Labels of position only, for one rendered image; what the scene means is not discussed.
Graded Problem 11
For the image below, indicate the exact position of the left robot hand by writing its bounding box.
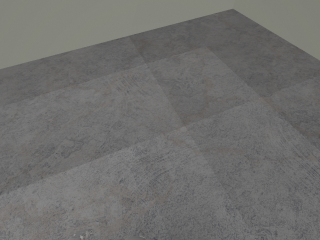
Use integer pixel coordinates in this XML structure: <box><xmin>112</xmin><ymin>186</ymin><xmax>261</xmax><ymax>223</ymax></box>
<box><xmin>68</xmin><ymin>228</ymin><xmax>93</xmax><ymax>240</ymax></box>

